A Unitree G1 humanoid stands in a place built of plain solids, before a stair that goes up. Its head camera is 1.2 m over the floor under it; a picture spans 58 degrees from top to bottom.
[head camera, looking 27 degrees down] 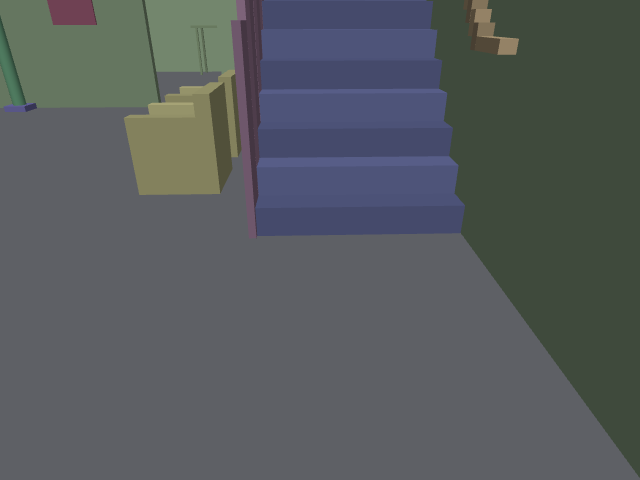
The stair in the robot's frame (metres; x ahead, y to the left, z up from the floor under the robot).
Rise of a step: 0.19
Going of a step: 0.21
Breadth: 1.28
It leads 2 degrees to the left of straight ahead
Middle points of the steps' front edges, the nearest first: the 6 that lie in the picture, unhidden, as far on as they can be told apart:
2.43 -0.25 0.19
2.63 -0.24 0.38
2.84 -0.23 0.57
3.05 -0.23 0.76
3.26 -0.22 0.95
3.47 -0.21 1.13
